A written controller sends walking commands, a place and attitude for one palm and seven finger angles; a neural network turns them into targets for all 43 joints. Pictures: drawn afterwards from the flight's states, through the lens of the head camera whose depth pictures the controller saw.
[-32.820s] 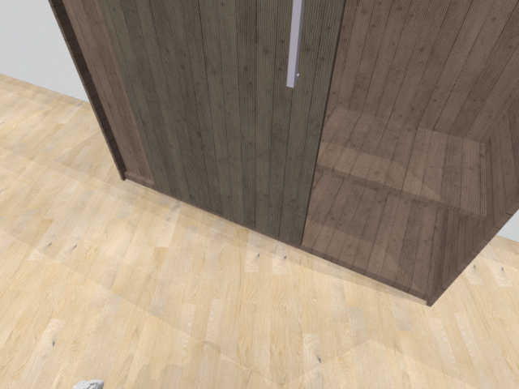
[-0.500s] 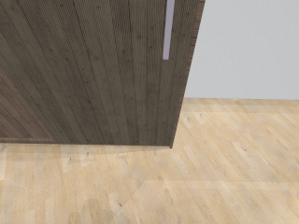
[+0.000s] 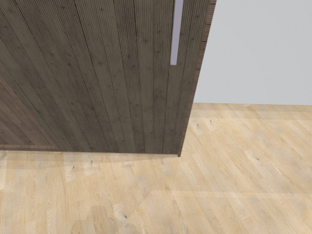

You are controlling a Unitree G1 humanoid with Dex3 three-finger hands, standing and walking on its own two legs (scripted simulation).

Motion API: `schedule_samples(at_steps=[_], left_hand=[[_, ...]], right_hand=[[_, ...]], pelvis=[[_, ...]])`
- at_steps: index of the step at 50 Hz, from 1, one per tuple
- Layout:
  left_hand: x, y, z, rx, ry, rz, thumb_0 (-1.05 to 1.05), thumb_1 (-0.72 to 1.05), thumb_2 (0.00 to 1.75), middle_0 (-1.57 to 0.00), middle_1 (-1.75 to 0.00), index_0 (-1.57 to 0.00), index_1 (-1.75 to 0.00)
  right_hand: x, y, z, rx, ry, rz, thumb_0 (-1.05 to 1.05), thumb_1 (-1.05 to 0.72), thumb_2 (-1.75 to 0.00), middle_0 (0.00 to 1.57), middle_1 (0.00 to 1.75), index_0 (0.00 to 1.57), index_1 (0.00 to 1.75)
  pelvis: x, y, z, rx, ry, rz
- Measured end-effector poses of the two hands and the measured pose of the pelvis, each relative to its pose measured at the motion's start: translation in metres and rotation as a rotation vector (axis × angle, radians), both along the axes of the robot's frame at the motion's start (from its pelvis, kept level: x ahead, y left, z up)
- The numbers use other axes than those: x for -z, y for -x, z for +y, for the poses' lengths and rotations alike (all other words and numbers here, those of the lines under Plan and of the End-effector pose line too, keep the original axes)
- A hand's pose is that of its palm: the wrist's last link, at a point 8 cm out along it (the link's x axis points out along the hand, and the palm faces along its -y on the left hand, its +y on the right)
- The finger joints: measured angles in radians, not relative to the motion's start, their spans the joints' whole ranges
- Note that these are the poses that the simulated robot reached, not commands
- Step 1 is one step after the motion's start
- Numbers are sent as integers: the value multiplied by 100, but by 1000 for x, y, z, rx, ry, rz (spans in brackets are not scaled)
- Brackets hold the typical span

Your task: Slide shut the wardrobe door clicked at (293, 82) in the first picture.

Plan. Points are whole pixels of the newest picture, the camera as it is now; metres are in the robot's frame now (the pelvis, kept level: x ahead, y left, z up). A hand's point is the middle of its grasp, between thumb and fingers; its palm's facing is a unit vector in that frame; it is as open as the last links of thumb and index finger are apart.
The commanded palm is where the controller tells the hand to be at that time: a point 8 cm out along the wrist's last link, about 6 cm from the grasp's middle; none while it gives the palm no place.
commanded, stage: stand and wait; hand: left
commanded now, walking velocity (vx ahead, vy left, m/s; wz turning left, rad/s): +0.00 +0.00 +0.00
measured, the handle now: (176, 20) +0.69 -0.02 +0.21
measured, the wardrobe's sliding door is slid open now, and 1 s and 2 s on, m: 0.00 0.00 0.00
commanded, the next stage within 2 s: none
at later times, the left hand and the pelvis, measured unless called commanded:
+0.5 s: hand out of the picture +0.08 +0.24 -0.16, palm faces -0.02 -0.95 -0.32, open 7.4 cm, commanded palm none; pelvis +0.01 +0.00 +0.00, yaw -1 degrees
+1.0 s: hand out of the picture +0.07 +0.23 -0.16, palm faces -0.03 -0.95 -0.32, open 7.4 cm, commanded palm none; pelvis +0.01 -0.01 +0.00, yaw -1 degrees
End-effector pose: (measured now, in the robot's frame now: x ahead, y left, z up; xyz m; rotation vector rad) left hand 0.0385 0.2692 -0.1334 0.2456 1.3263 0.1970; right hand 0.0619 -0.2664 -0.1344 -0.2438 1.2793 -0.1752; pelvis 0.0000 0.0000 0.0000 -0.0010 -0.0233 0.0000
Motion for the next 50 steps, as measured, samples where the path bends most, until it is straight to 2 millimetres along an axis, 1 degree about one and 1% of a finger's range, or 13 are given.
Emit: schedule_samples(at_steps=[11,19,25,36,50], left_hand=[[-7,-25,10,29,-25,-46,1,91,90,-21,-30,-21,-30],[-11,-35,13,42,-37,-60,1,91,90,-21,-30,-21,-30],[-11,-36,12,46,-38,-57,1,91,90,-21,-30,-21,-30],[-9,-32,8,48,-30,-40,1,91,90,-21,-30,-21,-30],[-8,-31,7,48,-28,-35,1,90,90,-21,-30,-21,-30]], right_hand=[[-6,-12,-11,-4,22,-25,0,-90,-90,20,30,20,30],[-6,-12,-15,-3,24,-24,0,-90,-90,20,30,20,30],[-6,-10,-16,1,23,-16,0,-90,-90,20,30,20,30],[-7,-6,-19,9,27,-6,0,-90,-90,20,30,20,30],[-8,-7,-21,10,31,-8,0,-90,-90,20,30,20,30]], pelvis=[[-1,-5,0,5,-3,-1],[-2,-8,-1,8,-5,-1],[-2,-9,-2,10,-6,-2],[-3,-10,-4,14,-5,-3],[-3,-10,-5,16,-4,-4]])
